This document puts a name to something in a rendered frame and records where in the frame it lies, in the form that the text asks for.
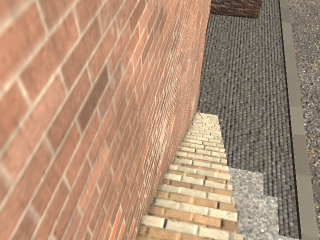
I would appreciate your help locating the stairs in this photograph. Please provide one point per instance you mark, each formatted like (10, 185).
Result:
(194, 201)

